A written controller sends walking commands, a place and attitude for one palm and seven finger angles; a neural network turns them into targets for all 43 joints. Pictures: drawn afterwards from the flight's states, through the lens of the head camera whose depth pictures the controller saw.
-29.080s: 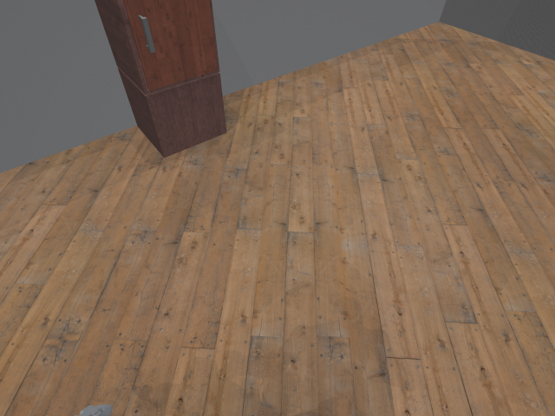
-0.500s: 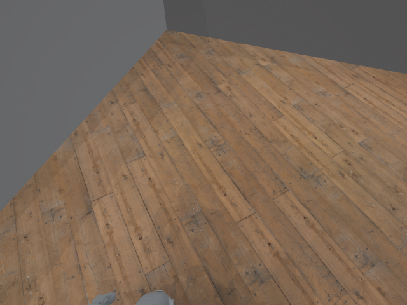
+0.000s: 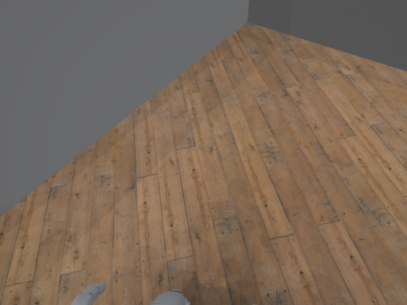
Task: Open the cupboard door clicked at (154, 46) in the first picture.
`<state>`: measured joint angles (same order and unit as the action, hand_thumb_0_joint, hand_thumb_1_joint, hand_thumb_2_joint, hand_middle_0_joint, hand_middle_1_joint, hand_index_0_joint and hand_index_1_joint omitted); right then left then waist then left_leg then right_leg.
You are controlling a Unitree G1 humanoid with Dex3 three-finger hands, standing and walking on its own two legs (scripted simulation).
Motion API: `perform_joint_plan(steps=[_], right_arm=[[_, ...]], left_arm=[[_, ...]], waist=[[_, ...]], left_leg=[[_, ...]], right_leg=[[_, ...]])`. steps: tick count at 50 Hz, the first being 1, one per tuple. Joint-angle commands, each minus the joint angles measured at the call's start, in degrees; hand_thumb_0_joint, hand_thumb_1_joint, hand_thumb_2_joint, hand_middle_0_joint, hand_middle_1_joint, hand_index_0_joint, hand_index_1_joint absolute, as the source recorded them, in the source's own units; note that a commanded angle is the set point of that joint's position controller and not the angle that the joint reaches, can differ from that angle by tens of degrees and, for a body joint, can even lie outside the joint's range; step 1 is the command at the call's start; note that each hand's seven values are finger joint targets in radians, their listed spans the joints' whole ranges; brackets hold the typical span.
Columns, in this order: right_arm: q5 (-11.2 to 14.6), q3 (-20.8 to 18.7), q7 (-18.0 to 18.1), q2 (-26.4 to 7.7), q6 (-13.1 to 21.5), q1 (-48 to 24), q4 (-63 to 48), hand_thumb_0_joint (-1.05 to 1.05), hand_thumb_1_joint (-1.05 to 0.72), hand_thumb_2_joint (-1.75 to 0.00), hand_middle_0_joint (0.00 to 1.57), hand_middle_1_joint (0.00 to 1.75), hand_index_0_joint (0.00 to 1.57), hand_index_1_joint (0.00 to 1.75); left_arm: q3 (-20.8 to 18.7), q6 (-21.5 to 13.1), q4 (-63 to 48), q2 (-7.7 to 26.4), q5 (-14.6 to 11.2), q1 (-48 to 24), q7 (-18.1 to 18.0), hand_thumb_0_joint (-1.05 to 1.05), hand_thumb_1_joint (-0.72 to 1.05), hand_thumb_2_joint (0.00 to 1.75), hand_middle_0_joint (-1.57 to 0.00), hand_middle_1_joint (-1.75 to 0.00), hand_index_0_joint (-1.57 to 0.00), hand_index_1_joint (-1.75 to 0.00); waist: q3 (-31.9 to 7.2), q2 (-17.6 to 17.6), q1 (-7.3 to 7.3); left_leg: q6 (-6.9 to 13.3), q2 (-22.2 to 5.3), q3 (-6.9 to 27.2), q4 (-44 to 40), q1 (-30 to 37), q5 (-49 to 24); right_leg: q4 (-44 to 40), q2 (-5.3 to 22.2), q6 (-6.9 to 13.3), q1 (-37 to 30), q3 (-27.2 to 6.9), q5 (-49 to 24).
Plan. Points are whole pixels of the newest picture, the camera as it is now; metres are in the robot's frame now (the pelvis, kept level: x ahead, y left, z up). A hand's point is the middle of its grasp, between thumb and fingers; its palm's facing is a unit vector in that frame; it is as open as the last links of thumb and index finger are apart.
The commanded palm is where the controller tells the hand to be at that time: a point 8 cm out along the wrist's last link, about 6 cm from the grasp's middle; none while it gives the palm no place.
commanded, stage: turn to face it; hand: left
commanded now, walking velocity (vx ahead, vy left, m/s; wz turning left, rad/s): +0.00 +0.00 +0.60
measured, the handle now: out of the picture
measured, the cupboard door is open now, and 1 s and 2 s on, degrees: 42 42 42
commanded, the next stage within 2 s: none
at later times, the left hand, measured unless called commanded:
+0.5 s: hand out of the picture +0.01 +0.22 -0.17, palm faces +0.34 -0.91 -0.25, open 7.4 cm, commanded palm none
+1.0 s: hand out of the picture +0.01 +0.14 -0.14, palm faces +0.57 -0.78 -0.24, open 7.4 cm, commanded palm none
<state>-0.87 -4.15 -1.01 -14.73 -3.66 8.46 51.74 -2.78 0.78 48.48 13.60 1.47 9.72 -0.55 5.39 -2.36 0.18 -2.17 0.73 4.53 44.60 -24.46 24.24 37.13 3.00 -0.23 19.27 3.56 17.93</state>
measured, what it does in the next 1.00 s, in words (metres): steps on the spot, turning left: left foot, then right foot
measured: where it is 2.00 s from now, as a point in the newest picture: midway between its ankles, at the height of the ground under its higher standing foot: outside the picture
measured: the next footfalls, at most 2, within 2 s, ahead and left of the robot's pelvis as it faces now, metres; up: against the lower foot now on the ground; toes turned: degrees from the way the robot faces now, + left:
left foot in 0.36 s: +0.02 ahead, +0.11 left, +0.00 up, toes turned +20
right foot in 0.72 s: +0.12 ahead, -0.14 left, +0.00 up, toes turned +24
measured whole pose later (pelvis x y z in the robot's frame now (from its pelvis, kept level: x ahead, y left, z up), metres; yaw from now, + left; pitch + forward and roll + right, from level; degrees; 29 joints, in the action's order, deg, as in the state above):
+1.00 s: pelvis +0.06 -0.05 +0.02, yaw +37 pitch +1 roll +3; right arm -0.6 -4.1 -1.9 -14.5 -4.6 6.7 53.8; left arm -1.3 0.4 50.0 10.4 1.3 12.3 -1.2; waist 7.0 1.0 1.0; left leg -4.2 -1.1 -3.2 52.8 -25.3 25.0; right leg 29.1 6.7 0.5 10.2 11.5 19.0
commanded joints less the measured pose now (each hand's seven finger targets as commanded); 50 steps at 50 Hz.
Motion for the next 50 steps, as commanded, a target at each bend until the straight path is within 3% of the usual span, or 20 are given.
perform_joint_plan(steps=[1,3,7,12,15,16,17,18,19,21,24,30,34,35,36,37,38,41,46,50], right_arm=[[-0.14,-2.42,-0.22,-5.62,0.41,-2.54,-5.55,0.0,-0.9,-0.9,0.2,0.3,0.2,0.3],[-0.13,-1.51,-0.79,-3.6,0.36,-1.75,-4.22,0.0,-0.9,-0.9,0.2,0.3,0.2,0.3],[0.27,-0.55,-0.95,-1.67,0.57,-4.96,-4.13,0.0,-0.9,-0.9,0.2,0.3,0.2,0.3],[0.51,-0.08,-0.85,-1.29,1.07,-6.38,-4.91,0.0,-0.9,-0.9,0.2,0.3,0.2,0.3],[0.35,-0.26,-0.56,-2.52,1.47,-2.88,-4.33,0.0,-0.9,-0.9,0.2,0.3,0.2,0.3],[0.18,-0.79,-0.6,-3.97,1.69,0.13,-3.81,0.0,-0.9,-0.9,0.2,0.3,0.2,0.3],[-0.33,-2.1,-0.32,-9.2,2.2,4.52,-3.0,0.0,-0.9,-0.9,0.2,0.3,0.2,0.3],[-0.52,-3.52,0.2,-15.24,2.06,8.88,-2.42,0.0,-0.9,-0.9,0.2,0.3,0.2,0.3],[-0.41,-3.41,0.67,-14.95,1.9,11.17,-1.16,0.0,-0.9,-0.9,0.2,0.3,0.2,0.3],[-0.46,-2.68,1.86,-11.88,2.41,5.24,-2.87,0.0,-0.9,-0.9,0.2,0.3,0.2,0.3],[-0.43,-1.65,2.01,-10.01,3.0,1.4,-3.64,0.0,-0.9,-0.9,0.2,0.3,0.2,0.3],[-0.69,-2.37,1.55,-11.01,2.61,1.91,-3.27,0.0,-0.9,-0.9,0.2,0.3,0.2,0.3],[-0.19,-2.83,1.53,-10.69,2.05,-1.13,-4.26,0.0,-0.9,-0.9,0.2,0.3,0.2,0.3],[0.37,-2.61,1.27,-8.57,2.1,-1.28,-4.87,0.0,-0.9,-0.9,0.2,0.3,0.2,0.3],[0.7,-1.96,0.79,-4.09,2.2,-0.58,-6.3,0.0,-0.9,-0.9,0.2,0.3,0.2,0.3],[0.07,-2.12,0.62,-5.63,1.96,-1.07,-6.78,0.0,-0.9,-0.9,0.2,0.3,0.2,0.3],[-0.13,-2.31,0.75,-5.7,1.27,-2.0,-5.36,0.0,-0.9,-0.9,0.2,0.3,0.2,0.3],[0.1,-1.59,-0.32,-3.95,0.53,-0.39,-3.12,0.0,-0.9,-0.9,0.2,0.3,0.2,0.3],[0.3,-0.51,-0.84,-2.08,0.39,-4.99,-3.34,0.0,-0.9,-0.9,0.2,0.3,0.2,0.3],[0.4,0.0,-0.94,-1.94,0.96,-6.71,-4.34,0.0,-0.9,-0.9,0.2,0.3,0.2,0.3]], left_arm=[[-2.44,-0.96,-3.58,9.65,-0.1,0.94,-1.58,0.0,0.9,0.9,-0.2,-0.3,-0.2,-0.3],[-1.73,-1.43,-3.86,7.3,-0.04,0.17,-1.46,0.0,0.9,0.9,-0.2,-0.3,-0.2,-0.3],[-2.34,-1.89,-1.53,8.85,-0.05,6.63,-1.59,0.0,0.9,0.9,-0.2,-0.3,-0.2,-0.3],[-3.21,-1.58,-0.17,10.5,0.25,7.96,-1.43,0.0,0.9,0.9,-0.2,-0.3,-0.2,-0.3],[-3.56,-1.32,-0.02,11.01,-0.15,6.26,-1.0,0.0,0.9,0.9,-0.2,-0.3,-0.2,-0.3],[-3.53,-1.2,-0.15,10.43,-0.41,4.94,-0.77,0.0,0.9,0.9,-0.2,-0.3,-0.2,-0.3],[-3.36,-0.87,-1.62,8.58,-0.77,4.58,-0.43,0.0,0.9,0.9,-0.2,-0.3,-0.2,-0.3],[-1.84,-0.56,-4.74,4.87,-0.95,0.67,-0.22,0.0,0.9,0.9,-0.2,-0.3,-0.2,-0.3],[-1.96,0.26,-5.92,6.82,-0.13,-2.94,-0.67,0.0,0.9,0.9,-0.2,-0.3,-0.2,-0.3],[-2.17,0.35,-3.75,5.99,-0.39,-3.37,-0.61,0.0,0.9,0.9,-0.2,-0.3,-0.2,-0.3],[-2.35,0.92,-1.51,5.63,-0.43,-0.47,0.06,0.0,0.9,0.9,-0.2,-0.3,-0.2,-0.3],[-1.86,0.79,-3.04,5.01,-0.81,-2.44,0.03,0.0,0.9,0.9,-0.2,-0.3,-0.2,-0.3],[-2.09,-0.35,-2.15,5.78,-1.08,3.21,-0.18,0.0,0.9,0.9,-0.2,-0.3,-0.2,-0.3],[-2.82,-1.13,-1.65,8.79,-0.66,6.48,-0.56,0.0,0.9,0.9,-0.2,-0.3,-0.2,-0.3],[-4.03,-1.73,-1.42,14.72,0.37,8.23,-1.23,0.0,0.9,0.9,-0.2,-0.3,-0.2,-0.3],[-3.32,-1.4,-1.63,15.49,-0.04,8.17,-1.22,0.0,0.9,0.9,-0.2,-0.3,-0.2,-0.3],[-2.9,-1.59,-1.79,12.21,-0.36,5.76,-1.58,0.0,0.9,0.9,-0.2,-0.3,-0.2,-0.3],[-1.54,-1.58,-3.07,7.46,-0.5,0.84,-1.57,0.0,0.9,0.9,-0.2,-0.3,-0.2,-0.3],[-2.18,-1.76,-1.2,8.96,-0.2,5.9,-1.65,0.0,0.9,0.9,-0.2,-0.3,-0.2,-0.3],[-2.96,-1.53,-0.45,10.5,0.09,7.02,-1.47,0.0,0.9,0.9,-0.2,-0.3,-0.2,-0.3]], waist=[[-4.82,16.74,0.08],[-5.03,15.97,0.96],[-8.36,12.3,-2.18],[-7.92,14.39,-3.27],[-8.79,12.22,-0.9],[-9.81,9.69,1.08],[-13.19,-1.92,3.61],[-12.3,-16.35,6.23],[-12.1,-8.03,6.74],[-9.56,-10.26,3.79],[-7.42,-5.39,0.59],[-7.87,-6.69,1.09],[-9.64,-6.01,-1.82],[-10.8,1.03,-3.44],[-11.5,19.92,-4.15],[-10.39,18.37,-4.17],[-8.9,18.86,-2.68],[-7.26,14.93,0.54],[-7.31,12.15,-2.02],[-6.81,15.02,-2.75]], left_leg=[[-0.19,-2.24,-1.07,29.29,-10.3,3.16],[-1.52,-2.5,-4.14,24.68,-8.82,0.02],[-2.27,-1.91,-8.13,10.29,-6.54,1.43],[-0.95,-1.55,-10.63,-0.82,-1.59,2.59],[0.3,-0.99,-11.6,-11.26,7.6,-4.74],[1.17,-1.79,-10.1,-17.73,14.39,-10.3],[5.89,-11.53,2.1,-21.17,25.31,-24.03],[15.59,-26.42,21.08,-23.44,28.7,-46.38],[17.94,-26.91,19.63,-22.57,25.9,-41.44],[14.6,-20.29,14.22,-22.77,20.45,-37.82],[11.25,-14.58,7.7,-23.48,16.6,-37.91],[11.05,-12.72,9.78,-22.38,14.52,-33.77],[8.24,-9.78,11.62,-16.45,7.44,-30.36],[4.86,-5.84,8.76,-10.42,0.24,-19.55],[-0.29,3.54,-2.35,3.87,-10.84,5.49],[-0.01,1.94,-1.31,17.48,-10.08,13.84],[-0.17,-0.1,0.63,25.05,-10.46,10.49],[-1.88,-2.31,-2.82,26.32,-10.15,0.84],[-2.33,-1.87,-7.66,10.7,-6.32,0.86],[-1.0,-1.5,-10.32,0.38,-2.51,1.44]], right_leg=[[-20.47,19.27,7.83,-5.53,-15.03,-9.57],[-17.32,14.68,5.8,-8.13,-4.92,-22.56],[-13.67,15.99,6.27,-18.96,-1.35,-37.58],[-11.71,18.49,7.05,-19.21,0.03,-38.84],[-7.11,18.16,4.53,-14.08,2.94,-33.32],[-1.48,16.92,2.19,-9.81,5.24,-29.53],[9.5,12.31,-1.75,2.0,8.34,-14.14],[22.3,4.54,-5.27,16.28,6.53,21.3],[27.75,4.46,-4.25,17.24,-0.84,20.67],[30.29,4.47,-4.6,17.75,-3.87,12.54],[27.69,2.98,-4.99,13.63,-3.41,5.93],[11.8,-0.44,-4.68,5.76,-1.67,6.95],[-7.63,-2.66,-3.79,-9.5,-0.23,-2.92],[-16.04,3.37,-2.58,-18.78,-5.46,-8.14],[-20.19,20.7,3.8,-25.22,-22.42,-17.7],[-19.23,26.88,8.86,-17.56,-22.83,-23.23],[-18.37,23.25,8.78,-14.12,-21.39,-24.65],[-15.1,15.11,5.77,-14.66,-5.31,-34.82],[-13.64,15.77,5.86,-19.61,-0.58,-40.51],[-11.52,17.62,6.51,-19.46,1.21,-41.53]])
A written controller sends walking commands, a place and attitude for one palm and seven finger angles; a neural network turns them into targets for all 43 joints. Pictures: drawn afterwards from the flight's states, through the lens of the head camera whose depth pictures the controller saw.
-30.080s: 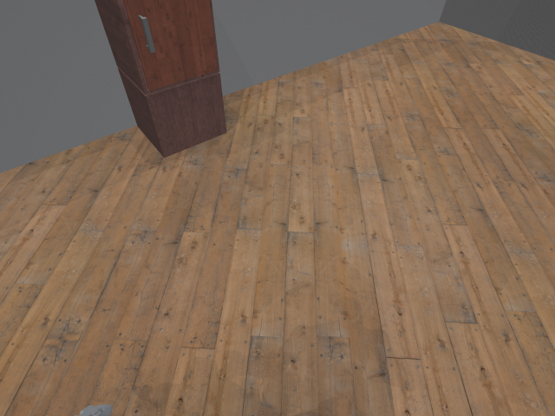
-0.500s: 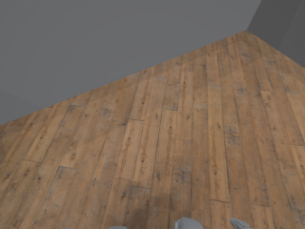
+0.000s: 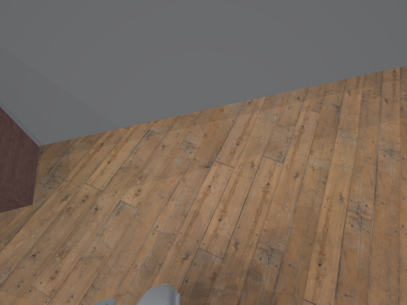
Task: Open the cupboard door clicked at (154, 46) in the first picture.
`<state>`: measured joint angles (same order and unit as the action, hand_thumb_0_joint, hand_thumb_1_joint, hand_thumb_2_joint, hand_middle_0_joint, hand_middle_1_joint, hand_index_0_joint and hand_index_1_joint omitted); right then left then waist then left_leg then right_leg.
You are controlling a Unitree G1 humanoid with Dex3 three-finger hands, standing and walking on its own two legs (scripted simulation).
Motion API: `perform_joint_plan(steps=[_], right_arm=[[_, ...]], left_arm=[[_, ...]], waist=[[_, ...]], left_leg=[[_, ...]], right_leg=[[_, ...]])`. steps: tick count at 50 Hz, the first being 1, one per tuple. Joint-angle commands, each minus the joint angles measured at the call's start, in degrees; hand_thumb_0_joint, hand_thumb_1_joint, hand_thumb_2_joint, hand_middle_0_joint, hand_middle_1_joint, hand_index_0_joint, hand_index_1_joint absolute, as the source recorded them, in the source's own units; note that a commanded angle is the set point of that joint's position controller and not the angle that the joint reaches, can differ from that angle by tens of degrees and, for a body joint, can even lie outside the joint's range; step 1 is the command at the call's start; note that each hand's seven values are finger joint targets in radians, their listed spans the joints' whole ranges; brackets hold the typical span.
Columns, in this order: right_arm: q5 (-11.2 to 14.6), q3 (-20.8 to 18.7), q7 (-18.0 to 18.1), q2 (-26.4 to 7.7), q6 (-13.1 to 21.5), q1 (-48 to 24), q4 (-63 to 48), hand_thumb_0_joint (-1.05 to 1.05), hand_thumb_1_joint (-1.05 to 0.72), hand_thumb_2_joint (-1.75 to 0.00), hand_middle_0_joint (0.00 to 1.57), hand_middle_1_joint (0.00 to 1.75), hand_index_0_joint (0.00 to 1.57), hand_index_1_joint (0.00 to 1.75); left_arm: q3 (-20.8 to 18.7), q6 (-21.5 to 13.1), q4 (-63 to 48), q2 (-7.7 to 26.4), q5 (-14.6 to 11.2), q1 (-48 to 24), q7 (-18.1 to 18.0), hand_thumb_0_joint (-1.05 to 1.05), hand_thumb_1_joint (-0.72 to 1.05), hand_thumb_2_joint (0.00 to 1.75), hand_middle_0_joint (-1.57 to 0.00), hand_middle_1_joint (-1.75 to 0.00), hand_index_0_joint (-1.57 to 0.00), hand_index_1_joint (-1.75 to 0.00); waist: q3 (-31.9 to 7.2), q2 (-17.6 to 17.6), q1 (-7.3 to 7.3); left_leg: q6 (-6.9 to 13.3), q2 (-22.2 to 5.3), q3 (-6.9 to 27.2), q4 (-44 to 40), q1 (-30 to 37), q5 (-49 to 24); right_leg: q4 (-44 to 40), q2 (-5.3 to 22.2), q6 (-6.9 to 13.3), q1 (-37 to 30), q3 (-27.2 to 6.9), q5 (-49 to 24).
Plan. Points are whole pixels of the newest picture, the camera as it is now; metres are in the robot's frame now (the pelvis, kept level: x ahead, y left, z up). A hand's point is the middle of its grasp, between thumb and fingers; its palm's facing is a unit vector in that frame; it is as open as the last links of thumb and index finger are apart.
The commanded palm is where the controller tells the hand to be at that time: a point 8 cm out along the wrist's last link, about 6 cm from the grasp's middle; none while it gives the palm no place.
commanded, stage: turn to face it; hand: left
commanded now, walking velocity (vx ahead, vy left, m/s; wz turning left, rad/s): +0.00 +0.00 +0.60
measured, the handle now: out of the picture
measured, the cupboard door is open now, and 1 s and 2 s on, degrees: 42 42 42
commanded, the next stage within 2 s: take the last steps up to it in 1.52 s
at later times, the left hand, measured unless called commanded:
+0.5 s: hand out of the picture +0.07 +0.23 -0.16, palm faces +0.27 -0.92 -0.27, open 7.4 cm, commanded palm none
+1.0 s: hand out of the picture -0.07 +0.18 -0.19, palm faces +0.60 -0.76 -0.26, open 7.4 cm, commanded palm none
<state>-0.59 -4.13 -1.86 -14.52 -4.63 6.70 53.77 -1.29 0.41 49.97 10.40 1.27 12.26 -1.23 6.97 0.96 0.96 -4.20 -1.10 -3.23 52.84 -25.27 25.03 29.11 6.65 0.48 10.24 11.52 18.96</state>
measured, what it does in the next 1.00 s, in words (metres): steps on the spot, turning left: left foot, then right foot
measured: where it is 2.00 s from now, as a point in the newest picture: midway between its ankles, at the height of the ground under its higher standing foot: outside the picture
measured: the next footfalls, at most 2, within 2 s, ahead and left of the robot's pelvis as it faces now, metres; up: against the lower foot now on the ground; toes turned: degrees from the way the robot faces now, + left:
left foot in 0.12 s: +0.05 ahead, +0.12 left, +0.00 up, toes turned +10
right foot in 0.56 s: +0.09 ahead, -0.13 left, +0.00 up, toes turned +18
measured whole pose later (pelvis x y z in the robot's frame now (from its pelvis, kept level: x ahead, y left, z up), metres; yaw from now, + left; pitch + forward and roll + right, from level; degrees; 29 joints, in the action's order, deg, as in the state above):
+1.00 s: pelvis +0.03 -0.02 -0.02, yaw +37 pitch +1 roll +1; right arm -1.0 -3.5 -1.6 -13.9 -1.7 5.0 50.9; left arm -3.6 3.2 52.2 15.4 1.0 13.8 -0.9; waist 6.4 3.9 -0.6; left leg 2.0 0.8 -4.0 36.6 -18.8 17.6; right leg 52.8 8.5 -3.3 19.2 8.5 31.6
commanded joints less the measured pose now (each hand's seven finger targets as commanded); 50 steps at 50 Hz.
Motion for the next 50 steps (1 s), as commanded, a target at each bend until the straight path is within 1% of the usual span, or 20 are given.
perform_joint_plan(steps=[1,4,5,6,7,11,13,22,25,26,27,28,31,33,41,45,46,47,48,50], right_arm=[[0.15,-0.05,-0.04,-2.03,2.17,-4.61,-6.63,0.0,-0.9,-0.9,0.2,0.3,0.2,0.3],[-0.28,-0.73,0.28,-4.62,2.7,1.89,-5.58,0.0,-0.9,-0.9,0.2,0.3,0.2,0.3],[-0.72,-1.98,0.46,-9.34,3.2,6.71,-4.76,0.0,-0.9,-0.9,0.2,0.3,0.2,0.3],[-0.87,-3.55,0.79,-15.4,3.21,11.0,-4.49,0.0,-0.9,-0.9,0.2,0.3,0.2,0.3],[-0.43,-3.31,1.34,-15.93,2.88,13.05,-3.4,0.0,-0.9,-0.9,0.2,0.3,0.2,0.3],[-0.65,-1.76,2.72,-10.93,3.6,2.12,-6.3,0.0,-0.9,-0.9,0.2,0.3,0.2,0.3],[-0.58,-1.46,2.59,-10.29,4.0,1.82,-6.23,0.0,-0.9,-0.9,0.2,0.3,0.2,0.3],[-0.98,-2.7,2.15,-10.96,3.27,3.89,-5.33,0.0,-0.9,-0.9,0.2,0.3,0.2,0.3],[-0.55,-3.04,2.21,-10.55,2.92,1.78,-6.0,0.0,-0.9,-0.9,0.2,0.3,0.2,0.3],[-0.13,-2.9,2.02,-9.05,2.88,1.39,-6.55,0.0,-0.9,-0.9,0.2,0.3,0.2,0.3],[0.36,-2.48,1.67,-5.37,2.95,1.92,-7.28,0.0,-0.9,-0.9,0.2,0.3,0.2,0.3],[-0.01,-2.24,1.45,-4.8,3.1,1.19,-8.48,0.0,-0.9,-0.9,0.2,0.3,0.2,0.3],[-0.44,-2.49,0.95,-5.41,1.57,3.04,-5.07,0.0,-0.9,-0.9,0.2,0.3,0.2,0.3],[-0.34,-1.7,0.35,-3.91,1.3,1.79,-4.7,0.0,-0.9,-0.9,0.2,0.3,0.2,0.3],[0.09,-0.39,-0.08,-1.8,1.94,-4.1,-6.14,0.0,-0.9,-0.9,0.2,0.3,0.2,0.3],[-0.15,-0.8,0.32,-4.17,2.7,1.14,-5.43,0.0,-0.9,-0.9,0.2,0.3,0.2,0.3],[-0.42,-1.72,0.36,-7.57,3.1,5.16,-4.71,0.0,-0.9,-0.9,0.2,0.3,0.2,0.3],[-0.94,-3.58,0.83,-14.78,3.41,10.06,-4.17,0.0,-0.9,-0.9,0.2,0.3,0.2,0.3],[-0.61,-3.59,1.21,-16.53,2.92,13.65,-2.82,0.0,-0.9,-0.9,0.2,0.3,0.2,0.3],[-0.75,-2.9,2.62,-13.56,3.3,8.9,-4.23,0.0,-0.9,-0.9,0.2,0.3,0.2,0.3]], left_arm=[[-4.6,-1.09,-1.68,13.63,0.41,4.62,-0.71,0.0,0.9,0.9,-0.2,-0.3,-0.2,-0.3],[-5.09,-0.89,-2.06,14.45,-0.28,2.45,-0.15,0.0,0.9,0.9,-0.2,-0.3,-0.2,-0.3],[-4.88,-0.6,-3.18,12.61,-0.59,1.99,0.18,0.0,0.9,0.9,-0.2,-0.3,-0.2,-0.3],[-3.31,-0.41,-5.99,8.6,-0.86,-1.04,0.55,0.0,0.9,0.9,-0.2,-0.3,-0.2,-0.3],[-3.39,0.64,-7.1,10.36,-0.11,-4.11,-0.04,0.0,0.9,0.9,-0.2,-0.3,-0.2,-0.3],[-3.98,1.41,-3.16,9.61,0.04,-2.49,0.62,0.0,0.9,0.9,-0.2,-0.3,-0.2,-0.3],[-4.05,1.53,-2.44,9.41,0.02,-0.89,0.84,0.0,0.9,0.9,-0.2,-0.3,-0.2,-0.3],[-3.33,0.95,-5.21,8.31,-0.53,-4.74,0.48,0.0,0.9,0.9,-0.2,-0.3,-0.2,-0.3],[-3.64,0.17,-4.25,8.9,-0.86,0.02,0.17,0.0,0.9,0.9,-0.2,-0.3,-0.2,-0.3],[-4.11,-0.4,-3.83,10.91,-0.68,2.55,-0.12,0.0,0.9,0.9,-0.2,-0.3,-0.2,-0.3],[-5.15,-0.97,-3.54,15.18,0.15,4.69,-0.67,0.0,0.9,0.9,-0.2,-0.3,-0.2,-0.3],[-4.99,-0.85,-4.1,17.78,0.56,3.51,-0.75,0.0,0.9,0.9,-0.2,-0.3,-0.2,-0.3],[-3.56,-0.87,-5.14,11.06,-0.34,-3.76,-1.14,0.0,0.9,0.9,-0.2,-0.3,-0.2,-0.3],[-3.22,-1.15,-5.06,10.18,-0.23,-2.92,-0.94,0.0,0.9,0.9,-0.2,-0.3,-0.2,-0.3],[-4.68,-0.95,-1.86,13.63,0.47,4.12,-0.67,0.0,0.9,0.9,-0.2,-0.3,-0.2,-0.3],[-5.1,-0.72,-1.84,14.78,-0.24,2.94,-0.1,0.0,0.9,0.9,-0.2,-0.3,-0.2,-0.3],[-4.87,-0.51,-2.45,13.56,-0.54,1.93,0.12,0.0,0.9,0.9,-0.2,-0.3,-0.2,-0.3],[-3.78,-0.2,-5.21,9.27,-0.96,0.03,0.64,0.0,0.9,0.9,-0.2,-0.3,-0.2,-0.3],[-3.3,0.54,-7.4,9.75,-0.25,-3.86,0.12,0.0,0.9,0.9,-0.2,-0.3,-0.2,-0.3],[-3.6,1.02,-5.72,9.53,-0.31,-5.96,-0.2,0.0,0.9,0.9,-0.2,-0.3,-0.2,-0.3]], waist=[[-8.86,11.29,-3.47],[-10.8,7.76,0.92],[-14.5,-3.35,3.58],[-15.17,-19.91,5.83],[-14.95,-11.17,6.06],[-8.89,-9.32,0.11],[-9.19,-7.92,-0.74],[-9.61,-11.06,0.52],[-11.31,-10.48,-1.93],[-11.94,-5.88,-3.33],[-13.0,7.67,-4.26],[-11.18,14.81,-4.11],[-7.59,10.84,0.25],[-6.27,11.53,-0.07],[-8.01,12.08,-3.77],[-10.89,9.34,-0.24],[-13.84,1.82,2.2],[-15.0,-17.17,5.03],[-14.69,-12.58,5.95],[-11.76,-14.24,4.03]], left_leg=[[1.49,0.65,-2.89,-10.82,0.13,0.28],[3.33,1.52,-3.68,-23.92,14.05,-10.89],[7.3,-6.82,6.94,-27.88,25.86,-24.24],[16.57,-22.71,27.93,-30.04,31.28,-47.64],[19.19,-24.68,27.78,-30.43,27.88,-44.12],[13.65,-13.55,17.6,-33.96,15.03,-27.35],[12.94,-11.73,16.12,-34.49,14.32,-26.2],[13.38,-9.93,22.74,-31.76,12.34,-25.98],[11.24,-7.31,23.55,-27.04,7.65,-27.75],[8.83,-4.77,22.43,-23.72,2.25,-22.13],[4.54,1.92,14.24,-12.79,-8.29,-5.88],[1.86,6.15,6.26,2.25,-11.05,10.67],[1.01,0.32,7.2,18.49,-9.66,1.71],[0.08,-0.15,4.23,15.3,-8.56,-0.77],[0.79,0.82,-2.04,-8.12,-1.09,1.86],[2.73,2.28,-3.66,-23.89,12.21,-9.46],[5.13,-3.12,2.53,-28.16,23.23,-21.61],[14.75,-20.3,26.01,-29.49,31.52,-45.32],[19.53,-24.94,27.67,-29.66,28.23,-47.64],[17.01,-18.67,24.0,-31.12,22.45,-39.34]], right_leg=[[-2.12,14.22,5.58,-10.23,-6.65,-42.48],[7.58,13.21,1.72,-2.47,-2.17,-36.83],[18.96,9.43,-1.78,8.86,0.22,-21.3],[33.38,0.99,-5.59,23.83,-1.31,18.83],[38.18,0.81,-4.79,25.29,-8.99,19.85],[39.28,0.4,-5.34,22.71,-12.27,5.37],[36.61,-0.38,-5.49,21.12,-12.02,2.99],[15.93,-5.17,-4.88,12.27,-10.39,5.68],[2.01,-6.88,-4.09,0.85,-9.53,-1.47],[-6.06,-4.48,-3.52,-6.9,-11.7,-5.86],[-13.46,9.48,0.54,-15.02,-25.27,-6.01],[-14.24,22.04,7.52,-9.55,-33.65,-13.16],[-9.62,14.05,7.59,-2.82,-19.61,-24.76],[-8.47,11.13,5.77,-3.04,-12.48,-31.22],[-3.95,13.8,5.99,-9.33,-8.34,-38.51],[5.71,12.8,1.93,-4.42,-3.45,-37.28],[15.36,10.75,-1.05,4.52,-1.14,-27.5],[29.41,1.6,-5.66,22.1,0.03,13.2],[35.46,0.64,-4.62,24.3,-7.54,21.11],[39.34,0.75,-4.83,25.96,-11.95,13.53]])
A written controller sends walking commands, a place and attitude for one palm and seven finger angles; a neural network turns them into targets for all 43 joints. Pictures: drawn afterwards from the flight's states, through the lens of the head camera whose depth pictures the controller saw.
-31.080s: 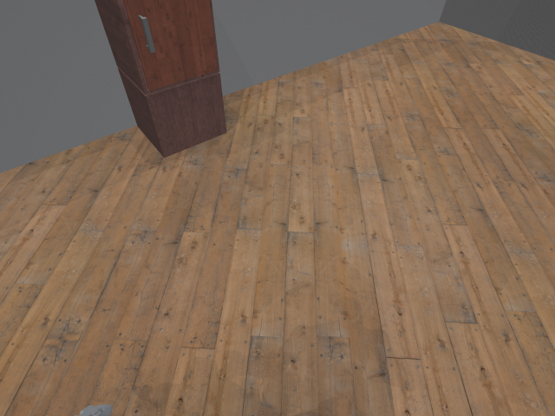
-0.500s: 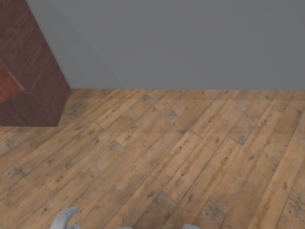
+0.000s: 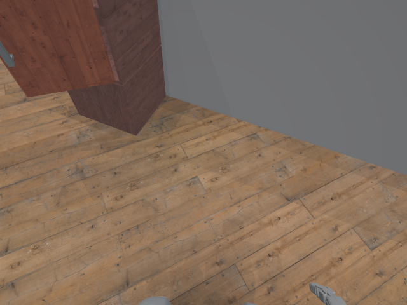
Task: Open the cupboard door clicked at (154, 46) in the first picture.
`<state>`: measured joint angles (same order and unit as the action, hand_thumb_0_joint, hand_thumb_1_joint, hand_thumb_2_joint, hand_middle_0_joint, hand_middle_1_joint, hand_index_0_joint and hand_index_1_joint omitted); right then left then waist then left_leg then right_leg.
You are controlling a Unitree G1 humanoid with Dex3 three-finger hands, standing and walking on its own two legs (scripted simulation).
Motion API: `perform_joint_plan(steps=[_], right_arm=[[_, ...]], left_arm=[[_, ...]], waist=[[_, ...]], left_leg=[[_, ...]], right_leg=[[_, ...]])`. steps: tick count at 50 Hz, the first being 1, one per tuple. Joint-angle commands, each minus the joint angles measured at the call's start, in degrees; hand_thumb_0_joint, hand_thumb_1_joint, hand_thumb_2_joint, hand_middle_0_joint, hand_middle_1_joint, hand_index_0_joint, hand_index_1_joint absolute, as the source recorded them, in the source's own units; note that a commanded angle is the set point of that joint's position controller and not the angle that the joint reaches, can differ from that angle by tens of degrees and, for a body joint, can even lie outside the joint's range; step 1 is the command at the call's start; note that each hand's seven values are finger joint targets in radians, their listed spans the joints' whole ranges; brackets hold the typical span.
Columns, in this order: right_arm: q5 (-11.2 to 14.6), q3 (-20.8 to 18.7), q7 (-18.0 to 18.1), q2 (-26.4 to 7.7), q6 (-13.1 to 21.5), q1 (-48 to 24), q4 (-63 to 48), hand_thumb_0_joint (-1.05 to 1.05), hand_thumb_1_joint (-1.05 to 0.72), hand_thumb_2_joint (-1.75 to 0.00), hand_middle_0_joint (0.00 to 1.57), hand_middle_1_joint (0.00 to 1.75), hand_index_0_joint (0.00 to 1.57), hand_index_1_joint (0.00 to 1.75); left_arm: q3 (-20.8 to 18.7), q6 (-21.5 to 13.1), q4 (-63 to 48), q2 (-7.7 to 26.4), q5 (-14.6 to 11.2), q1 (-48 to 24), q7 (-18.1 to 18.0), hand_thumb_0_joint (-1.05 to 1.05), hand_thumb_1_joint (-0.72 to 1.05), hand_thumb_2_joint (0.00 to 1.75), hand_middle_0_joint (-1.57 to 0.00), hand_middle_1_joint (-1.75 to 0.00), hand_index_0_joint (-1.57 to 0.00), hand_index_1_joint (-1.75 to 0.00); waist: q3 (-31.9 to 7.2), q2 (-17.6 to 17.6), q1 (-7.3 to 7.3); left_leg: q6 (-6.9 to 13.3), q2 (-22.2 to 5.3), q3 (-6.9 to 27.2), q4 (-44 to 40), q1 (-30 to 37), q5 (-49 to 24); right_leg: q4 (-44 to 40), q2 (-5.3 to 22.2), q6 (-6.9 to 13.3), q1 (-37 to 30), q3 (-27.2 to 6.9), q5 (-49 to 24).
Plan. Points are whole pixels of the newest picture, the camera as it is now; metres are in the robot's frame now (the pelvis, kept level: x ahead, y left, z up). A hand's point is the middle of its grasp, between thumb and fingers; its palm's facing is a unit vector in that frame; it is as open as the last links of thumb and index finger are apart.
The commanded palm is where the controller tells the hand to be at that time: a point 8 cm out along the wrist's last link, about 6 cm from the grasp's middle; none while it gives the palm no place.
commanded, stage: turn to face it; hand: left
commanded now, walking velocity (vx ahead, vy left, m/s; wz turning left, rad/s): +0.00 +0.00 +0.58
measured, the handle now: (1, 44) +0.87 +0.78 -0.07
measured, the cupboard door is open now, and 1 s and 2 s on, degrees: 42 42 42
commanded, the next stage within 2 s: take the last steps up to it in 0.52 s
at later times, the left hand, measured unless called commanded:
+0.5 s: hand out of the picture +0.05 +0.15 -0.14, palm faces +0.25 -0.93 -0.26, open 7.4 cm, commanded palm none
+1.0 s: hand out of the picture +0.06 +0.18 -0.14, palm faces +0.40 -0.89 -0.22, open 7.4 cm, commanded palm none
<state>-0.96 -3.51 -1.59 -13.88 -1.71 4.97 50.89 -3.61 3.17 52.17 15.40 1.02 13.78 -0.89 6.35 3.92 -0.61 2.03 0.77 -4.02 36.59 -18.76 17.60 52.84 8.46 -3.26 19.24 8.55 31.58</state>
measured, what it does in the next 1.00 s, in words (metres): steps on the spot, turning left: right foot, then left foot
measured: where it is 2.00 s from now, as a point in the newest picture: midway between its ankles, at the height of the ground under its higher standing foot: (160, 263)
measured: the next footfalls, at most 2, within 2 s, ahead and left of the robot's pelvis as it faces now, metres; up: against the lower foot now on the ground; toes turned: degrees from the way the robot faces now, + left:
right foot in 0.34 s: +0.07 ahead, -0.15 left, +0.00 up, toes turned +7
left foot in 0.72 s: +0.01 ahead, +0.07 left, +0.00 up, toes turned +22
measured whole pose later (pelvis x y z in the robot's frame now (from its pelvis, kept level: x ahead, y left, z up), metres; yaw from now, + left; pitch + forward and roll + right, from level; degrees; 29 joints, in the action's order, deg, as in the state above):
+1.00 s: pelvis +0.07 -0.03 +0.02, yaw +22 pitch +1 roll +1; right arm -1.4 -1.3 0.3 -10.3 1.0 16.2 59.2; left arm -2.9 1.1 55.7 11.6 1.2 10.3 1.5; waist 3.5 -0.2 -0.6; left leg 1.4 1.7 -0.1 23.9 -6.5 17.9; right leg 45.0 5.0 -1.9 23.9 4.6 22.2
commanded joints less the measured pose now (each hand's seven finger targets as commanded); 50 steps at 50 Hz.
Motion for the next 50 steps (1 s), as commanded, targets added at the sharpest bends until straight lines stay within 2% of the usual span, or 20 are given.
perform_joint_plan(steps=[1,4,11,14,15,16,17,19,22,28,31,33,34,35,36,37,39,43,48,50], right_arm=[[-0.42,-2.88,2.55,-12.27,0.53,7.1,-2.24,0.0,-0.9,-0.9,0.2,0.3,0.2,0.3],[-0.37,-2.13,2.5,-11.09,1.11,4.68,-2.73,0.0,-0.9,-0.9,0.2,0.3,0.2,0.3],[-0.67,-2.74,1.98,-11.39,0.22,3.65,-2.69,0.0,-0.9,-0.9,0.2,0.3,0.2,0.3],[-0.3,-2.94,1.99,-10.69,-0.2,1.53,-3.34,0.0,-0.9,-0.9,0.2,0.3,0.2,0.3],[0.12,-2.7,1.84,-8.97,-0.17,1.69,-3.61,0.0,-0.9,-0.9,0.2,0.3,0.2,0.3],[0.68,-2.26,1.45,-5.31,-0.1,2.71,-4.36,0.0,-0.9,-0.9,0.2,0.3,0.2,0.3],[0.35,-2.18,1.25,-5.03,-0.1,1.34,-5.53,0.0,-0.9,-0.9,0.2,0.3,0.2,0.3],[-0.05,-2.6,1.25,-6.08,-1.1,1.49,-3.12,0.0,-0.9,-0.9,0.2,0.3,0.2,0.3],[0.07,-1.71,0.61,-3.77,-1.39,3.59,-0.56,0.0,-0.9,-0.9,0.2,0.3,0.2,0.3],[0.51,-0.38,0.82,-0.82,-0.7,-0.6,0.13,0.0,-0.9,-0.9,0.2,0.3,0.2,0.3],[0.66,0.04,1.24,-0.41,-0.03,1.44,1.26,0.0,-0.9,-0.9,0.2,0.3,0.2,0.3],[0.31,0.18,1.33,-1.7,0.66,5.17,2.66,0.0,-0.9,-0.9,0.2,0.3,0.2,0.3],[0.05,-0.3,1.34,-4.36,1.24,7.41,3.23,0.0,-0.9,-0.9,0.2,0.3,0.2,0.3],[-0.74,-1.51,1.52,-9.64,1.5,10.39,3.39,0.0,-0.9,-0.9,0.2,0.3,0.2,0.3],[-0.92,-1.98,1.76,-12.43,0.86,14.2,3.92,0.0,-0.9,-0.9,0.2,0.3,0.2,0.3],[-0.97,-1.73,2.52,-10.83,1.26,15.61,4.85,0.0,-0.9,-0.9,0.2,0.3,0.2,0.3],[-0.62,-0.71,3.21,-7.79,2.27,12.99,3.95,0.0,-0.9,-0.9,0.2,0.3,0.2,0.3],[-0.31,-0.22,3.11,-6.65,3.86,12.33,4.25,0.0,-0.9,-0.9,0.2,0.3,0.2,0.3],[-0.45,-0.39,2.54,-6.87,3.52,12.71,5.85,0.0,-0.9,-0.9,0.2,0.3,0.2,0.3],[-0.29,-0.51,2.49,-6.89,3.32,11.38,5.89,0.0,-0.9,-0.9,0.2,0.3,0.2,0.3]], left_arm=[[-1.32,-1.64,-6.84,4.79,-0.02,-6.75,-0.11,0.0,0.9,0.9,-0.2,-0.3,-0.2,-0.3],[-1.39,-1.38,-5.02,4.23,0.02,-3.78,0.41,0.0,0.9,0.9,-0.2,-0.3,-0.2,-0.3],[-0.88,-1.55,-6.21,3.42,-0.19,-4.19,0.3,0.0,0.9,0.9,-0.2,-0.3,-0.2,-0.3],[-1.17,-2.34,-4.9,3.44,-0.42,0.91,0.15,0.0,0.9,0.9,-0.2,-0.3,-0.2,-0.3],[-1.66,-2.96,-4.5,5.25,-0.26,3.13,-0.14,0.0,0.9,0.9,-0.2,-0.3,-0.2,-0.3],[-2.68,-3.72,-4.34,10.35,0.73,4.83,-0.67,0.0,0.9,0.9,-0.2,-0.3,-0.2,-0.3],[-2.6,-3.59,-4.94,12.73,0.86,4.35,-0.69,0.0,0.9,0.9,-0.2,-0.3,-0.2,-0.3],[-1.54,-3.89,-5.26,8.15,0.25,-0.42,-1.09,0.0,0.9,0.9,-0.2,-0.3,-0.2,-0.3],[-0.72,-4.07,-5.79,4.9,0.23,-3.12,-1.08,0.0,0.9,0.9,-0.2,-0.3,-0.2,-0.3],[-1.68,-4.27,-1.42,6.87,0.72,4.51,-1.06,0.0,0.9,0.9,-0.2,-0.3,-0.2,-0.3],[-1.74,-4.09,0.36,6.9,0.67,4.45,-1.0,0.0,0.9,0.9,-0.2,-0.3,-0.2,-0.3],[-1.81,-3.96,0.66,6.92,-0.11,3.07,-0.67,0.0,0.9,0.9,-0.2,-0.3,-0.2,-0.3],[-1.74,-3.75,0.22,5.71,-0.45,2.28,-0.31,0.0,0.9,0.9,-0.2,-0.3,-0.2,-0.3],[-1.45,-3.42,-1.15,2.67,-0.54,2.22,0.26,0.0,0.9,0.9,-0.2,-0.3,-0.2,-0.3],[-0.39,-3.26,-3.43,1.06,0.05,-2.28,0.47,0.0,0.9,0.9,-0.2,-0.3,-0.2,-0.3],[-0.55,-2.96,-3.79,1.76,0.5,-6.97,0.48,0.0,0.9,0.9,-0.2,-0.3,-0.2,-0.3],[-0.82,-3.37,-2.41,1.9,0.24,-7.39,1.36,0.0,0.9,0.9,-0.2,-0.3,-0.2,-0.3],[-0.33,-3.66,-0.03,0.68,0.15,-4.64,2.06,0.0,0.9,0.9,-0.2,-0.3,-0.2,-0.3],[-0.01,-3.96,-0.8,-0.55,0.13,-6.16,2.41,0.0,0.9,0.9,-0.2,-0.3,-0.2,-0.3],[-0.63,-4.34,0.77,-0.06,0.24,-1.4,2.4,0.0,0.9,0.9,-0.2,-0.3,-0.2,-0.3]], waist=[[-9.49,-15.36,3.82],[-8.95,-10.6,1.41],[-8.05,-14.0,1.4],[-8.83,-12.71,-1.13],[-9.4,-7.99,-2.25],[-10.74,6.96,-2.85],[-9.05,12.52,-3.24],[-5.88,10.3,-0.44],[-6.16,8.31,1.36],[-7.03,6.31,-2.35],[-8.14,7.85,-1.46],[-8.41,5.75,0.45],[-9.48,-0.23,1.76],[-10.58,-15.18,3.13],[-8.58,-18.94,5.3],[-6.38,-18.47,6.34],[-3.99,-15.14,3.8],[-5.68,-10.14,1.34],[-2.43,-11.49,0.87],[-3.09,-9.2,-1.65]], left_leg=[[9.08,-17.94,21.53,-15.74,11.98,-27.7],[7.1,-14.03,17.13,-16.12,11.07,-27.43],[6.85,-12.14,20.21,-15.4,4.78,-18.87],[4.77,-9.78,20.48,-10.8,-1.13,-16.18],[2.28,-6.65,18.96,-6.28,-5.52,-11.25],[-2.05,0.69,10.89,5.49,-14.56,3.29],[-3.58,3.47,6.71,20.19,-15.03,18.84],[-3.68,-0.27,9.44,33.4,-15.1,12.73],[-4.99,-1.54,6.15,31.19,-12.33,6.47],[-5.03,-0.34,1.26,11.1,-7.13,10.1],[-4.29,0.34,0.12,0.25,-0.91,6.5],[-3.3,0.56,-0.61,-10.56,8.34,-2.34],[-1.5,-3.32,3.28,-14.9,15.56,-5.83],[4.64,-15.45,19.51,-16.11,21.92,-11.01],[10.92,-23.07,27.28,-20.01,20.76,-10.78],[12.34,-21.3,27.97,-21.73,18.35,-7.71],[11.45,-17.76,23.49,-21.99,15.91,-9.04],[9.83,-13.61,14.92,-21.0,15.81,-18.74],[9.1,-11.82,13.68,-21.26,8.51,-9.62],[7.44,-10.14,12.83,-16.78,2.86,-4.83]], right_leg=[[15.41,-0.96,-1.37,15.21,-9.47,-3.15],[10.74,-2.51,-1.59,12.26,-8.6,-7.49],[-6.94,-6.51,-0.99,1.79,-6.38,-6.72],[-20.63,-8.05,-0.34,-9.56,-5.05,-15.09],[-28.95,-5.22,0.36,-16.09,-7.82,-18.48],[-35.75,8.47,4.63,-22.46,-22.7,-20.22],[-37.8,19.82,11.29,-15.31,-30.69,-25.88],[-36.3,14.46,12.48,-9.18,-25.21,-28.3],[-33.41,8.63,9.75,-9.86,-11.59,-38.04],[-30.51,10.27,11.14,-16.86,-9.83,-49.33],[-27.85,9.82,10.37,-15.99,-9.61,-49.07],[-25.73,8.71,7.08,-10.99,-7.49,-38.69],[-21.13,6.64,4.76,-4.48,-5.34,-28.42],[-10.44,-0.71,1.43,7.18,0.2,-9.02],[0.98,-3.68,1.16,14.29,-0.72,5.78],[7.55,-3.25,1.38,17.95,-4.59,4.37],[12.69,-2.12,1.72,19.84,-7.72,-3.37],[5.53,-2.41,1.24,13.69,-5.48,-8.53],[-10.56,-4.84,1.05,3.26,-1.79,-9.88],[-17.85,-6.22,1.14,-7.64,-0.88,-14.17]])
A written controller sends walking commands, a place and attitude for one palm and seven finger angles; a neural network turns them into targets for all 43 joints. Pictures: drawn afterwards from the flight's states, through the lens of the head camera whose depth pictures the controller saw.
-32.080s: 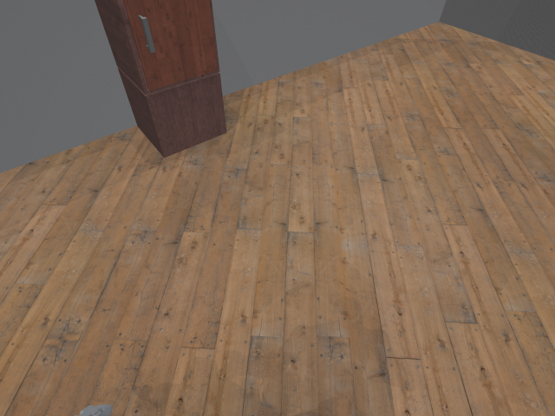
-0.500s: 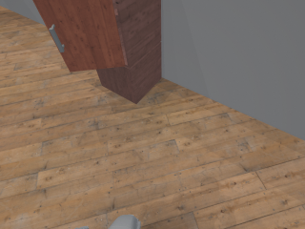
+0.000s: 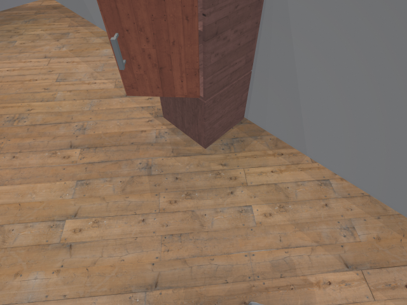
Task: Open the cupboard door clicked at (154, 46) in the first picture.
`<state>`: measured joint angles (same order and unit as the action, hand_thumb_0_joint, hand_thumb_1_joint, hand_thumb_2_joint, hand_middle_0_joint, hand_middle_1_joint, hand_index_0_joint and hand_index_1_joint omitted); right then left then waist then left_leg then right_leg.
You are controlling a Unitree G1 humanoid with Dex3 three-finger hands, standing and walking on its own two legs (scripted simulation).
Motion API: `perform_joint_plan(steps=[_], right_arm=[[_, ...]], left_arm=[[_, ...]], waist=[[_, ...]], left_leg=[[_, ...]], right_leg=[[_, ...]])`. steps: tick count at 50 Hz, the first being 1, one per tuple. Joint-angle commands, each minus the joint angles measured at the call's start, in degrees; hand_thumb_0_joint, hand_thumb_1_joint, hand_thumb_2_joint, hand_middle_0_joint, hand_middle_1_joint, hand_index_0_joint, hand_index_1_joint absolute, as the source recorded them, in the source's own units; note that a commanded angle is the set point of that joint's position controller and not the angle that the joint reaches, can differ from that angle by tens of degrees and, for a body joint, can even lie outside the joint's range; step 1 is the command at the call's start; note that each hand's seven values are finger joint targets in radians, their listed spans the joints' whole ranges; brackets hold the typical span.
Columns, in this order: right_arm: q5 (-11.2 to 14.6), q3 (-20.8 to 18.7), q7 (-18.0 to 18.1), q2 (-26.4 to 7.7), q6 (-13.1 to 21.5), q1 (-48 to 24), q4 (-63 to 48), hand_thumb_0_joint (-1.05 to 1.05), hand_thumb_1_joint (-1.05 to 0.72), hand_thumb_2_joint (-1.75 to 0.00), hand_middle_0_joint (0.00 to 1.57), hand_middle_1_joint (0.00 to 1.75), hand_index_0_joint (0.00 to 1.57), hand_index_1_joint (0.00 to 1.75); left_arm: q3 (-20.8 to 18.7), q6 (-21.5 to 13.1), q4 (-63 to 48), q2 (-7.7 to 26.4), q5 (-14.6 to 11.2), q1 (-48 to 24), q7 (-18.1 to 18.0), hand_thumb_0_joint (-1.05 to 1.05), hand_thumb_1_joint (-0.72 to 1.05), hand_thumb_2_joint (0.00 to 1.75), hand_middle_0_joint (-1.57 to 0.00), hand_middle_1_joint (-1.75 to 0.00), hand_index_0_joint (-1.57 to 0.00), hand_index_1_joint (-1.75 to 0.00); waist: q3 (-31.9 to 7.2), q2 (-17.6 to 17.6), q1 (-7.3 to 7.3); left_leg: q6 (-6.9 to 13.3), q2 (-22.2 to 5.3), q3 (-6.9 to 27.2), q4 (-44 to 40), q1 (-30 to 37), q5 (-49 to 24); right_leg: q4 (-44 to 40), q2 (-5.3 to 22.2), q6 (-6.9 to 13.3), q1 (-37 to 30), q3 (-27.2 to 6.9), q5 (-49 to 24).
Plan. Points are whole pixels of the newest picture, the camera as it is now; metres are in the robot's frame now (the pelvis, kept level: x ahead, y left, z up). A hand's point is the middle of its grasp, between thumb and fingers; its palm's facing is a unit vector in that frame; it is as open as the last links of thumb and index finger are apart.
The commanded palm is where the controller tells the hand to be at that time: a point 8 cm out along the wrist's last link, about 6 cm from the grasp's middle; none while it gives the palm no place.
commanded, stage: take the last steps up to it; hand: left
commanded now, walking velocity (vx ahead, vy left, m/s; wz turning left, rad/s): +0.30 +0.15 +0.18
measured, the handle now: (119, 51) +1.05 +0.44 -0.09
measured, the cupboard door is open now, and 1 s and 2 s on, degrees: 42 42 42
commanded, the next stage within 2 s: come to a stop and stand still in 1.10 s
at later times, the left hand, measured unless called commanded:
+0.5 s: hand out of the picture +0.04 +0.20 -0.18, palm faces +0.23 -0.96 -0.18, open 7.4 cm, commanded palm none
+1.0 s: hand (122, 192) +0.41 +0.27 -0.15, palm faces +0.10 -0.97 -0.24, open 7.4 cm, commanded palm none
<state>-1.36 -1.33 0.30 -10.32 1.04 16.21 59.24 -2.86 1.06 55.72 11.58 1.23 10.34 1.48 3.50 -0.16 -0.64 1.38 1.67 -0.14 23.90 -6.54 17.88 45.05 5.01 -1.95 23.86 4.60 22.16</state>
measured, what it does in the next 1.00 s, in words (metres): walks ahead: right foot, then left foot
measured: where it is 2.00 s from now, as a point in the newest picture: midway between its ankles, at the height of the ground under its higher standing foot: (186, 257)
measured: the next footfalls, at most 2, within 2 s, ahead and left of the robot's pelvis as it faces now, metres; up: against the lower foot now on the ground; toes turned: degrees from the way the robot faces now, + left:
right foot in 0.06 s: +0.09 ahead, -0.12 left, +0.00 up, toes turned -6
left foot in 0.50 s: +0.27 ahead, +0.19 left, +0.00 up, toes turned +14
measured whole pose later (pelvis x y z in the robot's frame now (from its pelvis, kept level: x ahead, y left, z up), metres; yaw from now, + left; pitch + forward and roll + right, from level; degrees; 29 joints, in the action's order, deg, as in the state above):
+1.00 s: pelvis +0.34 +0.08 +0.00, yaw +4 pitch -1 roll +2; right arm -1.5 -2.8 -0.6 -11.8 -0.1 17.7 63.6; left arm -2.3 -3.3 55.1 9.1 1.2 11.3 -0.1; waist 3.0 -1.6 0.7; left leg -0.6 -1.3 -3.9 60.1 -22.0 20.9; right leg 31.1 3.1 2.5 14.6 8.5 16.2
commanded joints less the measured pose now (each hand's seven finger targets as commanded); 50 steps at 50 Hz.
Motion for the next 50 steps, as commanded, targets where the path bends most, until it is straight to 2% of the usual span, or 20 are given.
perform_joint_plan(steps=[1,2,3,4,7,10,19,22,23,24,25,27,33,39,42,43,44,45,47,50], right_arm=[[0.41,-2.72,0.43,-10.1,0.63,-1.27,-2.61,0.0,-0.9,-0.9,0.2,0.3,0.2,0.3],[1.02,-2.4,0.02,-7.17,0.93,-1.02,-3.3,0.0,-0.9,-0.9,0.2,0.3,0.2,0.3],[0.96,-2.12,-0.21,-5.24,1.02,-2.14,-5.64,0.0,-0.9,-0.9,0.2,0.3,0.2,0.3],[0.11,-2.82,-0.33,-8.48,0.47,-4.48,-6.22,0.0,-0.9,-0.9,0.2,0.3,0.2,0.3],[-0.26,-2.76,-1.44,-5.43,-0.44,-5.82,-4.04,0.0,-0.9,-0.9,0.2,0.3,0.2,0.3],[-0.09,-2.26,-2.15,-2.96,-1.29,-2.67,-2.39,0.0,-0.9,-0.9,0.2,0.3,0.2,0.3],[0.36,-1.39,-3.45,-1.96,-0.1,-11.07,-6.11,0.0,-0.9,-0.9,0.2,0.3,0.2,0.3],[-0.02,-1.97,-2.59,-4.8,0.94,-2.21,-3.71,0.0,-0.9,-0.9,0.2,0.3,0.2,0.3],[-0.29,-2.91,-1.81,-8.41,1.21,6.08,-1.22,0.0,-0.9,-0.9,0.2,0.3,0.2,0.3],[-1.05,-4.74,-0.77,-15.47,1.54,12.99,0.0,0.0,-0.9,-0.9,0.2,0.3,0.2,0.3],[-0.43,-4.89,0.2,-17.07,0.92,16.25,0.59,0.0,-0.9,-0.9,0.2,0.3,0.2,0.3],[-0.12,-4.03,0.86,-13.27,1.17,6.75,-1.87,0.0,-0.9,-0.9,0.2,0.3,0.2,0.3],[-0.39,-2.59,0.84,-6.26,2.58,-0.15,-2.87,0.0,-0.9,-0.9,0.2,0.3,0.2,0.3],[-0.55,-2.59,0.12,-8.0,2.12,1.5,-1.56,0.0,-0.9,-0.9,0.2,0.3,0.2,0.3],[-0.19,-2.29,-0.04,-7.64,1.66,0.23,-1.13,0.0,-0.9,-0.9,0.2,0.3,0.2,0.3],[0.37,-2.09,-0.38,-5.8,1.81,0.3,-1.51,0.0,-0.9,-0.9,0.2,0.3,0.2,0.3],[0.47,-1.75,-0.77,-4.11,1.94,0.56,-3.45,0.0,-0.9,-0.9,0.2,0.3,0.2,0.3],[-0.05,-2.36,-0.56,-7.58,1.41,-0.7,-3.48,0.0,-0.9,-0.9,0.2,0.3,0.2,0.3],[-0.03,-2.49,-0.66,-6.09,1.09,-3.46,-2.61,0.0,-0.9,-0.9,0.2,0.3,0.2,0.3],[-0.16,-1.63,-1.1,-2.83,0.28,0.46,-0.25,0.0,-0.9,-0.9,0.2,0.3,0.2,0.3]], left_arm=[[-2.12,-2.71,-1.26,5.52,0.16,7.56,-0.13,0.0,0.9,0.9,-0.2,-0.3,-0.2,-0.3],[-3.12,-3.45,0.64,9.81,0.7,14.6,-0.64,0.0,0.9,0.9,-0.2,-0.3,-0.2,-0.3],[-4.09,-3.63,1.59,14.84,0.49,19.45,-1.21,0.0,0.9,0.9,-0.2,-0.3,-0.2,-0.3],[-3.79,-3.7,1.04,14.09,-0.06,18.04,-1.83,0.0,0.9,0.9,-0.2,-0.3,-0.2,-0.3],[-1.91,-4.4,-0.51,6.44,0.19,8.46,-2.48,0.0,0.9,0.9,-0.2,-0.3,-0.2,-0.3],[-1.57,-5.52,0.84,5.42,0.16,8.91,-2.3,0.0,0.9,0.9,-0.2,-0.3,-0.2,-0.3],[-1.56,-5.54,5.56,7.86,0.54,13.27,-2.34,0.0,0.9,0.9,-0.2,-0.3,-0.2,-0.3],[-1.99,-4.83,5.58,8.24,0.35,11.11,-2.35,0.0,0.9,0.9,-0.2,-0.3,-0.2,-0.3],[-1.63,-4.55,4.99,6.7,0.27,11.5,-2.03,0.0,0.9,0.9,-0.2,-0.3,-0.2,-0.3],[-1.2,-4.14,3.68,2.87,-0.47,13.81,-1.63,0.0,0.9,0.9,-0.2,-0.3,-0.2,-0.3],[-0.55,-4.26,1.01,1.99,-0.38,9.1,-1.79,0.0,0.9,0.9,-0.2,-0.3,-0.2,-0.3],[-0.27,-3.93,0.12,1.25,-0.43,4.78,-1.96,0.0,0.9,0.9,-0.2,-0.3,-0.2,-0.3],[-0.64,-1.99,1.79,-0.78,0.4,8.08,-0.95,0.0,0.9,0.9,-0.2,-0.3,-0.2,-0.3],[-0.92,-2.15,-1.73,0.41,0.45,2.06,-0.42,0.0,0.9,0.9,-0.2,-0.3,-0.2,-0.3],[-1.84,-2.79,0.01,3.42,0.61,8.94,-0.57,0.0,0.9,0.9,-0.2,-0.3,-0.2,-0.3],[-2.6,-3.54,1.58,7.35,0.98,15.07,-0.83,0.0,0.9,0.9,-0.2,-0.3,-0.2,-0.3],[-3.51,-3.93,2.46,12.8,0.6,19.46,-1.27,0.0,0.9,0.9,-0.2,-0.3,-0.2,-0.3],[-3.16,-4.26,1.96,12.55,-0.15,18.64,-1.78,0.0,0.9,0.9,-0.2,-0.3,-0.2,-0.3],[-2.0,-4.33,-0.22,7.73,-0.12,10.33,-2.41,0.0,0.9,0.9,-0.2,-0.3,-0.2,-0.3],[-0.91,-5.79,0.59,4.61,-0.22,9.27,-2.11,0.0,0.9,0.9,-0.2,-0.3,-0.2,-0.3]], waist=[[-1.3,-2.06,-4.46],[-4.24,8.81,-7.33],[-6.06,22.56,-8.87],[-2.35,17.66,-7.66],[3.1,8.77,-2.11],[0.29,9.82,-0.44],[2.26,11.58,-2.05],[-0.82,8.52,3.04],[-5.91,1.0,6.24],[-11.75,-15.32,7.99],[-11.59,-13.89,9.16],[-7.55,-11.47,5.55],[-1.71,-5.76,-0.75],[1.03,-3.15,-0.84],[-0.19,1.38,-4.64],[-2.72,10.11,-7.27],[-4.22,22.33,-7.77],[-3.31,19.14,-6.98],[2.14,8.31,-3.13],[-1.7,8.03,-0.59]], left_leg=[[5.8,-7.9,6.42,2.81,-15.21,-0.85],[2.38,-1.9,0.39,16.81,-24.55,6.35],[0.19,1.5,-1.54,33.06,-33.03,19.11],[-0.38,-1.97,3.45,42.44,-34.96,15.87],[-1.98,-7.42,4.24,45.5,-32.29,0.05],[-3.7,-7.32,-0.33,38.14,-28.67,-4.97],[-2.35,-4.53,-6.46,14.13,-21.4,-6.25],[-0.74,-1.65,-8.97,5.12,-3.27,-6.8],[0.35,-3.8,-7.38,3.76,8.55,-5.83],[5.98,-18.9,14.46,0.28,18.93,-6.65],[10.61,-24.63,21.71,-6.18,17.45,-8.79],[12.36,-25.11,20.11,-9.26,6.12,1.09],[9.43,-17.46,3.13,-13.69,-7.34,-5.31],[9.59,-16.83,1.22,-13.05,-8.55,-1.55],[5.29,-11.89,-2.19,-1.17,-14.52,2.45],[2.11,-5.49,-7.54,13.47,-20.62,4.67],[-0.57,-0.42,-9.19,30.07,-31.32,16.9],[-0.8,-2.79,-1.44,39.65,-32.08,14.93],[-1.72,-7.1,2.23,42.67,-33.06,3.52],[-3.56,-7.49,-0.68,35.82,-26.7,-2.43]], right_leg=[[-15.76,-1.8,0.39,-21.94,1.51,-6.55],[-22.7,8.36,3.02,-33.35,-9.73,0.54],[-32.38,24.15,9.12,-36.68,-32.04,4.38],[-36.39,26.72,12.24,-28.81,-37.56,11.1],[-35.44,19.57,8.63,-14.85,-18.39,2.29],[-34.5,14.88,6.81,-15.6,-5.34,-13.15],[-30.43,14.93,6.58,-19.49,0.87,-26.33],[-19.27,12.82,4.94,-13.15,4.0,-27.73],[-6.88,9.66,3.66,-8.32,6.16,-24.05],[11.04,0.55,0.96,5.12,8.77,3.64],[23.54,-1.74,2.32,11.26,2.35,14.01],[33.02,2.44,3.17,16.1,-2.7,7.45],[15.31,3.86,2.42,5.99,-1.07,-2.62],[-2.96,1.05,2.24,-3.35,1.25,-5.81],[-13.71,-0.34,2.74,-18.99,1.23,-7.64],[-21.27,6.96,5.19,-27.57,-8.96,-2.56],[-31.39,21.28,11.58,-33.93,-30.86,-2.03],[-35.46,23.92,13.68,-28.09,-37.01,0.33],[-34.65,20.5,12.6,-19.42,-24.93,-4.91],[-32.24,13.97,9.38,-18.2,-8.62,-28.22]])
